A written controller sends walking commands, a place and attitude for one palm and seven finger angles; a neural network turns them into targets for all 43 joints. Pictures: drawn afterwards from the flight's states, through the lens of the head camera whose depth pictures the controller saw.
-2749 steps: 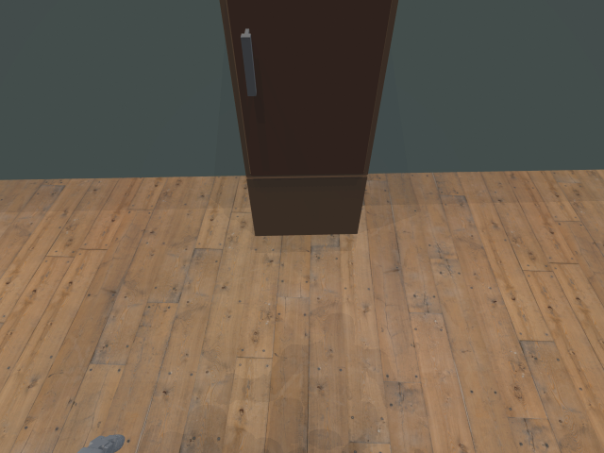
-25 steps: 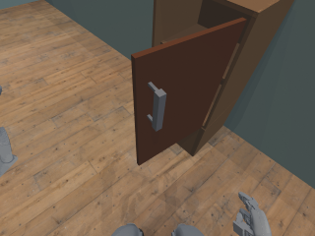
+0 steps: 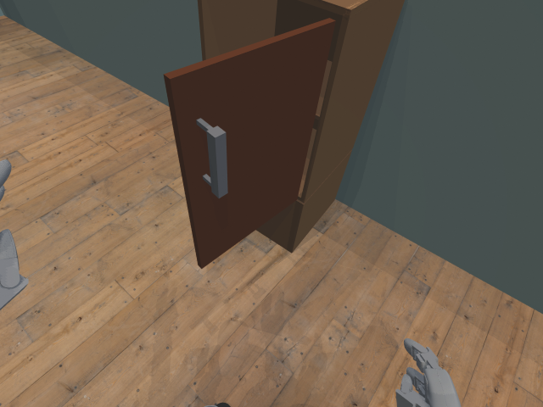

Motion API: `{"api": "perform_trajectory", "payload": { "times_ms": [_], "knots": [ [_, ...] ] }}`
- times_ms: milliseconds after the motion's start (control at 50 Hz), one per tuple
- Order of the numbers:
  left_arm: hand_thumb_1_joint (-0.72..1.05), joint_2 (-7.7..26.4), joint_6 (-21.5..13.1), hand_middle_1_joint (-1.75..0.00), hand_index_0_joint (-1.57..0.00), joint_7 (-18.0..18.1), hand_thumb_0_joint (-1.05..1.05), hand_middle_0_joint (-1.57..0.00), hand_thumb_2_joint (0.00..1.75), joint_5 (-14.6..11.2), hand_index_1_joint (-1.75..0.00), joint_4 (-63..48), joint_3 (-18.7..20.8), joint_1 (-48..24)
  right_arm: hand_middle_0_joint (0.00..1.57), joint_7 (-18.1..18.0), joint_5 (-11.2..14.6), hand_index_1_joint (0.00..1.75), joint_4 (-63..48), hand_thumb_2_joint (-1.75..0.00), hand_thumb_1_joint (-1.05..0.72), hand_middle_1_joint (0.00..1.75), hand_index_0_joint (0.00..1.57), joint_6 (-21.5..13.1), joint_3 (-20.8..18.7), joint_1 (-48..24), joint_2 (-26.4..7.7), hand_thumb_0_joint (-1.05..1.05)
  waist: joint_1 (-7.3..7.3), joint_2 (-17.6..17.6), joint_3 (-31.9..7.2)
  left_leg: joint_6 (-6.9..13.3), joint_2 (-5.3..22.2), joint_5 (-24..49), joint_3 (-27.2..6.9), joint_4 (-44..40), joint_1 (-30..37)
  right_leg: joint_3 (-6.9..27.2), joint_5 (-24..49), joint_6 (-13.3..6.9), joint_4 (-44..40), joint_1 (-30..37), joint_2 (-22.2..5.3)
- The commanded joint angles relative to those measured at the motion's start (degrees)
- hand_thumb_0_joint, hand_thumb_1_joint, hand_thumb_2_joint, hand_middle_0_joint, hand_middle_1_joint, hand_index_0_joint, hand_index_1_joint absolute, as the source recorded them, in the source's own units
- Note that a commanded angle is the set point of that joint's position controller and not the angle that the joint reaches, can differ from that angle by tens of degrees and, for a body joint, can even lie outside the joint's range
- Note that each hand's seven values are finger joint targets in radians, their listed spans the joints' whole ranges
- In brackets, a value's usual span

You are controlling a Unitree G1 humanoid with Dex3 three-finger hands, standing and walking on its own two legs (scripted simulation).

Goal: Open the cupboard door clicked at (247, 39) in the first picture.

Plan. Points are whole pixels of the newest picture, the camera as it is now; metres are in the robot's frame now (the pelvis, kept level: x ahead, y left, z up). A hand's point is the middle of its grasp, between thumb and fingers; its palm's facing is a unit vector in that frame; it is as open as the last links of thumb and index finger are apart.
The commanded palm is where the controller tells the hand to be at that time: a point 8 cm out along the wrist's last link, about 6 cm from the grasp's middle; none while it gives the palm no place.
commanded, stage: stop stepping back and stand still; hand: left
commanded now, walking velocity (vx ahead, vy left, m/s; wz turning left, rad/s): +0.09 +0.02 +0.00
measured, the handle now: (211, 159) +0.54 +0.13 +0.03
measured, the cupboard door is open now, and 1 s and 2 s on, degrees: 80 80 80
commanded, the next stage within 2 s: let the arm hang, fingers relaxed in 0.62 s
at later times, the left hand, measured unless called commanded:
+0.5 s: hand out of the picture +0.14 +0.25 +0.17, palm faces +0.38 -0.79 -0.48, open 7.4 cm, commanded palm +0.08 +0.30 +0.19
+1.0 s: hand out of the picture +0.01 +0.20 -0.15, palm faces -0.04 -0.98 -0.21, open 7.4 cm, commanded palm none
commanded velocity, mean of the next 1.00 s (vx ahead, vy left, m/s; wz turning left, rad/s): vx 0.04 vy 0.00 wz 0.00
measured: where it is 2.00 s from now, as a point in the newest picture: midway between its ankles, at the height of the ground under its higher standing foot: outside the picture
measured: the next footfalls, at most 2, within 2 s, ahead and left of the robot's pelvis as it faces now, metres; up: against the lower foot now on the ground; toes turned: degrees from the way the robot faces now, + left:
left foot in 0.22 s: +0.05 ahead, +0.12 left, +0.00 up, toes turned +1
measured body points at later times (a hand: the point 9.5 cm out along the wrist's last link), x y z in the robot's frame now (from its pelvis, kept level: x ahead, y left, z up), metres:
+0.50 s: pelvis -0.05 +0.00 +0.01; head -0.06 +0.00 +0.46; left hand +0.11 +0.29 +0.20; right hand +0.11 -0.21 -0.07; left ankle +0.01 +0.12 -0.73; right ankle -0.07 -0.11 -0.73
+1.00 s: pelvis -0.06 +0.01 +0.01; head -0.04 +0.02 +0.45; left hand +0.02 +0.25 -0.14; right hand +0.05 -0.26 -0.12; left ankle +0.01 +0.12 -0.73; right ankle -0.07 -0.11 -0.73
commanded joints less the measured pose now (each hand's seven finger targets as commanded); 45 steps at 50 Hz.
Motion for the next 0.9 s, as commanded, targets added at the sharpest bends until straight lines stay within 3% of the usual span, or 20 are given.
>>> {"api": "perform_trajectory", "payload": {
  "times_ms": [0,20,40,60,80,140,180,200,220,240,280,300,360,460,560,680,700,720,800,880],
  "knots": [
    [0.9,8.21,-3.15,-0.3,-0.2,2.36,0.0,-0.2,0.9,0.04,-0.3,-14.8,8.05,2.51,0.2,-0.27,-0.08,0.3,-9.9,-0.9,-0.9,0.3,0.2,-4.18,-2.98,-5.25,-8.75,0.0,2.46,15.1,-7.08,-0.1,6.75,-22.79,-10.72,-13.39,2.74,-3.07,1.64,-1.75,-8.94,4.57,0.61],
    [0.9,7.69,-2.93,-0.3,-0.2,2.3,0.0,-0.2,0.9,0.05,-0.3,-13.66,7.52,4.66,0.2,-0.14,0.26,0.3,-10.19,-0.9,-0.9,0.3,0.2,-3.84,-3.01,-5.02,-7.97,0.0,1.62,8.5,-6.1,-1.87,3.36,-21.15,-6.71,-5.35,4.91,0.39,-2.33,-3.1,-14.81,-0.23,-2.85],
    [0.9,8.21,-2.91,-0.3,-0.2,2.29,0.0,-0.2,0.9,-0.17,-0.3,-13.25,7.88,5.64,0.2,-0.11,0.46,0.3,-9.55,-0.9,-0.9,0.3,0.2,-3.39,-3.38,-4.12,-7.52,0.0,1.43,-1.69,-5.14,-3.74,-0.11,-15.8,-3.54,9.3,11.34,10.38,-12.39,-6.37,-22.6,-12.49,-10.47],
    [0.9,8.48,-2.79,-0.3,-0.2,2.5,0.0,-0.2,0.9,-0.32,-0.3,-13.93,8.26,3.24,0.2,-0.33,0.3,0.3,-8.28,-0.9,-0.9,0.3,0.2,-3.08,-3.83,-3.74,-7.55,0.0,1.89,-6.81,-2.17,-4.18,-0.63,-13.11,-4.26,21.62,10.88,17.57,-13.9,-9.9,-25.96,-20.28,-17.23],
    [0.9,7.72,-2.68,-0.3,-0.2,2.76,0.0,-0.2,0.9,0.36,-0.3,-13.14,8.09,-0.16,0.2,-0.41,0.14,0.3,-7.15,-0.9,-0.9,0.3,0.2,-3.06,-3.8,-3.29,-7.25,0.0,1.7,-6.51,-0.39,-3.71,0.91,-13.44,-5.54,26.65,5.6,17.85,-7.61,-10.88,-24.59,-18.99,-18.67],
    [0.9,4.34,-3.21,-0.3,-0.2,3.44,0.0,-0.2,0.9,2.1,-0.3,-7.97,4.27,-7.88,0.2,-1.13,0.39,0.3,-5.28,-0.9,-0.9,0.3,0.2,-4.75,-2.81,-1.94,-6.96,0.0,0.12,1.82,0.18,-1.83,3.26,-11.66,-3.96,7.25,7.73,8.33,10.18,-6.12,-14.26,-9.58,-13.24],
    [0.9,3.36,-3.89,-0.3,-0.2,3.44,0.0,-0.2,0.9,2.6,-0.3,-4.95,2.93,-9.61,0.2,-1.8,0.55,0.3,-4.96,-0.9,-0.9,0.3,0.2,-5.81,-3.13,-2.25,-8.11,0.0,1.23,9.18,-0.77,-0.32,4.48,-5.56,-5.98,-2.3,13.91,4.12,13.28,-1.97,-9.2,-8.7,-6.35],
    [0.9,3.12,-3.87,-0.3,-0.2,3.25,0.0,-0.2,0.9,2.45,-0.3,-4.25,1.95,-9.21,0.2,-2.11,1.09,0.3,-5.47,-0.9,-0.9,0.3,0.2,-6.23,-3.5,-2.48,-8.73,0.0,1.62,10.17,-1.37,0.52,6.78,-4.06,-8.96,-3.14,14.57,3.08,14.18,-0.69,-7.96,-7.99,-4.29],
    [0.9,3.1,-3.49,-0.3,-0.2,3.14,0.0,-0.2,0.9,2.5,-0.3,-2.1,2.24,-7.53,0.2,-2.08,1.17,0.3,-5.91,-0.9,-0.9,0.3,0.2,-6.18,-3.37,-2.24,-9.07,0.0,2.16,7.2,-1.71,1.07,7.26,1.47,-9.33,-1.7,13.65,3.14,19.69,-0.17,-7.65,-6.12,-2.88],
    [0.9,3.86,-3.85,-0.3,-0.2,2.7,0.0,-0.2,0.9,2.48,-0.3,-4.76,2.31,-8.79,0.2,-1.8,0.57,0.3,-5.57,-0.9,-0.9,0.3,0.2,-6.14,-2.37,-2.59,-7.77,0.0,1.42,9.83,-3.34,0.85,6.7,1.56,-10.08,-3.66,12.87,0.51,18.39,0.18,-5.7,-4.71,-2.7],
    [0.9,3.77,-4.38,-0.3,-0.2,2.32,0.0,-0.2,0.9,2.41,-0.3,-7.71,2.47,-8.74,0.2,-1.48,0.42,0.3,-6.06,-0.9,-0.9,0.3,0.2,-6.35,-2.23,-3.25,-7.51,0.0,1.88,10.51,-4.69,1.41,8.54,-5.75,-13.27,-8.39,10.83,-1.27,12.17,0.65,-3.68,-1.72,-0.95],
    [0.9,4.45,-4.54,-0.3,-0.2,2.3,0.0,-0.2,0.9,2.38,-0.3,-9.29,3.14,-7.92,0.2,-1.39,0.33,0.3,-6.33,-0.9,-0.9,0.3,0.2,-6.6,-2.2,-3.88,-7.57,0.0,2.29,12.25,-4.77,1.85,8.7,-10.01,-13.49,-9.92,9.63,-0.9,10.96,0.58,-4.34,-0.72,-1.08],
    [0.9,3.59,-4.3,-0.3,-0.2,2.36,0.0,-0.2,0.9,2.4,-0.3,-8.96,3.61,-4.19,0.2,-0.69,0.16,0.3,-7.24,-0.9,-0.9,0.3,0.2,-6.47,-1.81,-4.27,-6.88,0.0,2.22,9.22,-3.04,0.42,6.45,-19.33,-9.81,-10.36,5.66,0.02,9.03,-0.18,-9.25,0.64,-1.77],
    [0.9,3.92,-3.68,-0.3,-0.2,2.15,0.0,-0.2,0.9,1.42,-0.3,-4.91,4.48,-2.97,0.2,-0.47,0.12,0.3,-6.56,-0.9,-0.9,0.3,0.2,-4.7,-2.16,-3.73,-5.87,0.0,1.34,0.73,-2.3,-1.79,2.14,-11.26,-3.84,3.12,13.39,8.06,3.75,-3.34,-19.39,-10.51,-7.56],
    [0.9,2.83,-2.98,-0.3,-0.2,1.9,0.0,-0.2,0.9,1.69,-0.3,-3.64,1.96,-8.92,0.2,-1.1,0.44,0.3,-6.55,-0.9,-0.9,0.3,0.2,-4.6,-2.05,-4.59,-6.33,0.0,1.21,5.15,-0.56,-1.39,3.7,-9.45,-5.55,-1.34,15.69,4.3,6.82,-1.47,-16.68,-11.21,-4.63],
    [0.9,3.03,-3.59,-0.3,-0.2,2.16,0.0,-0.2,0.9,2.52,-0.3,-7.42,1.73,-8.68,0.2,-1.41,0.4,0.3,-7.53,-0.9,-0.9,0.3,0.2,-5.99,-1.86,-4.82,-6.78,0.0,2.21,9.72,-3.36,-0.41,5.49,-12.37,-9.08,-10.0,12.18,0.25,11.98,0.27,-12.11,-1.8,-1.76],
    [0.9,-9.26,3.78,-0.3,-0.2,-4.98,0.0,-0.2,0.9,5.28,-0.3,40.87,-22.0,-9.88,0.2,3.31,0.8,0.3,8.67,-0.9,-0.9,0.3,0.2,-7.72,-5.06,-6.54,-14.61,0.0,-0.44,10.21,-0.79,0.3,7.4,7.37,-10.87,0.01,8.26,-1.78,19.27,-0.62,-4.21,-9.13,-4.67],
    [0.9,-7.66,9.56,-0.3,-0.2,-6.62,0.0,-0.2,0.9,5.76,-0.3,42.74,-18.78,-10.03,0.2,4.19,0.91,0.3,8.46,-0.9,-0.9,0.3,0.2,-1.84,-5.42,-3.02,-15.07,0.0,1.48,9.19,-5.23,0.7,8.03,13.74,-10.74,-0.18,8.75,0.54,19.0,-0.73,-4.9,-5.1,-5.95],
    [0.9,-4.55,10.32,-0.3,-0.2,-6.75,0.0,-0.2,0.9,6.05,-0.3,53.52,-20.46,-15.44,0.2,4.57,-0.21,0.3,8.26,-0.9,-0.9,0.3,0.2,2.23,-4.25,-3.96,-14.68,0.0,2.45,-3.85,-8.5,1.4,6.76,7.27,-12.79,1.03,7.34,1.57,17.18,-2.71,-4.59,-1.05,-5.85],
    [0.9,-1.92,10.64,-0.3,-0.2,-6.42,0.0,-0.2,0.9,5.37,-0.3,67.89,-22.6,-22.12,0.2,4.78,-0.7,0.3,12.68,-0.9,-0.9,0.3,0.2,4.49,-3.64,-6.72,-15.57,0.0,2.03,2.41,-4.14,0.26,4.93,1.59,-11.52,-1.85,9.21,3.39,14.46,-3.67,-8.42,-2.77,-7.46]
  ]
}}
